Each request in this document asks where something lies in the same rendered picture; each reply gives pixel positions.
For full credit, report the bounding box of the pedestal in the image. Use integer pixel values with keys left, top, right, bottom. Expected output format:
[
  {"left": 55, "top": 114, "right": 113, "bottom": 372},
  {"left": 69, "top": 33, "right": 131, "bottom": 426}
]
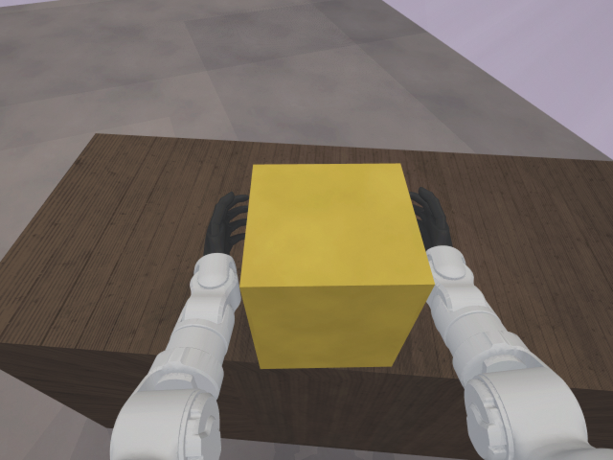
[{"left": 0, "top": 133, "right": 613, "bottom": 460}]

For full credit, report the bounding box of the robot left hand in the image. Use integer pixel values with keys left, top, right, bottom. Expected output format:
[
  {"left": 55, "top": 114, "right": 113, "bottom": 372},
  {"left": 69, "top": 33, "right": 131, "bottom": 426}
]
[{"left": 203, "top": 192, "right": 249, "bottom": 256}]

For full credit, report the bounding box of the robot left upper arm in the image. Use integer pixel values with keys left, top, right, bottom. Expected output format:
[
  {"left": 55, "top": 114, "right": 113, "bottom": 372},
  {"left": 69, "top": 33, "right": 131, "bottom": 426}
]
[{"left": 111, "top": 388, "right": 221, "bottom": 460}]

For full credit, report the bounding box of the robot right hand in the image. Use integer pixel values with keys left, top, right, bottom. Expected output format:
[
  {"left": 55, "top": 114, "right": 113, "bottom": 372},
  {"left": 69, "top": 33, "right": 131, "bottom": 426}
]
[{"left": 409, "top": 187, "right": 453, "bottom": 252}]

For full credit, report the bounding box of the left robot forearm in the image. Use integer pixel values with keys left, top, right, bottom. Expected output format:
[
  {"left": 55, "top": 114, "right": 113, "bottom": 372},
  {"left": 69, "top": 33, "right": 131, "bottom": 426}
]
[{"left": 110, "top": 253, "right": 241, "bottom": 460}]

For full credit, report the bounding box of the robot right upper arm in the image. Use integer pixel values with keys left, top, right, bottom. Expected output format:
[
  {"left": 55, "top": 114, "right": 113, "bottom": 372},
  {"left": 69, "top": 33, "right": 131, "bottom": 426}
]
[{"left": 465, "top": 367, "right": 613, "bottom": 460}]

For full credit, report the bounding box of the carton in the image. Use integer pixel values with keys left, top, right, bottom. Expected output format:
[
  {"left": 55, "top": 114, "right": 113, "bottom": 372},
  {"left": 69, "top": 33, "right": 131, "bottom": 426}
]
[{"left": 239, "top": 164, "right": 435, "bottom": 369}]

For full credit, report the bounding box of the right robot forearm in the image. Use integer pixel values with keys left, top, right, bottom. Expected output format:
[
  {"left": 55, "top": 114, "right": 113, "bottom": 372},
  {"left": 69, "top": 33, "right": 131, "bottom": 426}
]
[{"left": 426, "top": 245, "right": 588, "bottom": 441}]

